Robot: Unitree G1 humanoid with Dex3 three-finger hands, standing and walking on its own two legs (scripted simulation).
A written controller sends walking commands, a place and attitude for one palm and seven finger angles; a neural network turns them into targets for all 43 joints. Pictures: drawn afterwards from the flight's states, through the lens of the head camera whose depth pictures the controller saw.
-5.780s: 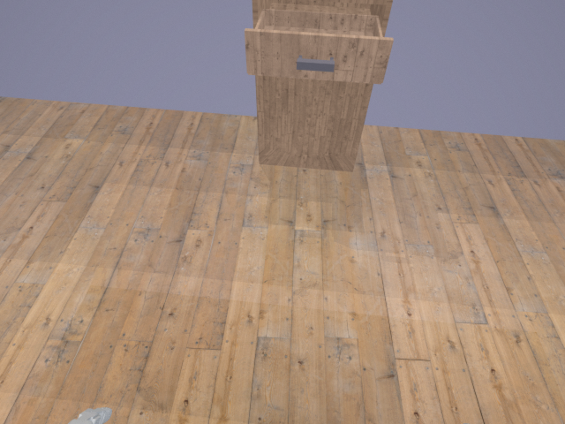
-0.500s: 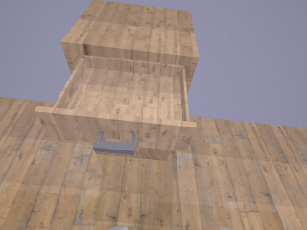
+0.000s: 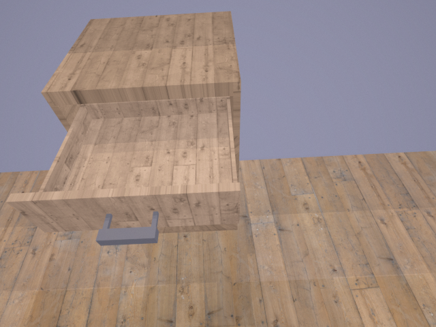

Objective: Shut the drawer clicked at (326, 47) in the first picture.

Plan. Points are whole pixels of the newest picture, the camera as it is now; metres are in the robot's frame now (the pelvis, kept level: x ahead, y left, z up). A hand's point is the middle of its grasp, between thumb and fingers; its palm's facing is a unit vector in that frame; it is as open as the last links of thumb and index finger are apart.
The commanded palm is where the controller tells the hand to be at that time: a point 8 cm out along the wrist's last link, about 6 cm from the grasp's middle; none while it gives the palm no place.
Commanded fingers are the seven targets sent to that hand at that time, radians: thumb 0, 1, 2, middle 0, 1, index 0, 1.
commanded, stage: come to a stop and stand still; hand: left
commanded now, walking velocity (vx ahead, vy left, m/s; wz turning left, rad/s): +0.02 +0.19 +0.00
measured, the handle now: (130, 226) +0.31 +0.21 -0.03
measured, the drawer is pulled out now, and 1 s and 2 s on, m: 0.30 0.30 0.30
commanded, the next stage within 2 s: look again from close up in 0.78 s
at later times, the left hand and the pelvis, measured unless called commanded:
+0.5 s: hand out of the picture -0.05 +0.22 -0.18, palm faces +0.11 -0.97 -0.21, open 7.3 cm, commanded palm none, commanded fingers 0.00 0.90 0.90 -0.20 -0.30 -0.20 -0.30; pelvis -0.04 +0.03 +0.00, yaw +1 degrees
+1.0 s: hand out of the picture -0.05 +0.21 -0.18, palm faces +0.03 -0.98 -0.18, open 7.3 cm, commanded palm none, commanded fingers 0.00 0.90 0.90 -0.20 -0.30 -0.20 -0.30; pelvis -0.03 +0.05 +0.00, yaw +0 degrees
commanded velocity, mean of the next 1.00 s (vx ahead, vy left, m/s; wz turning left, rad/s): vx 0.01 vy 0.03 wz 0.00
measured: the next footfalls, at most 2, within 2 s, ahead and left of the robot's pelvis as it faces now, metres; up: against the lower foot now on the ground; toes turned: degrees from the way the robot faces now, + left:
left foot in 0.42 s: -0.03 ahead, +0.16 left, +0.00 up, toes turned +2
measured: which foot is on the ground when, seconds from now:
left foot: up 0.00-0.40, down 0.42-1.00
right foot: down 0.00-1.00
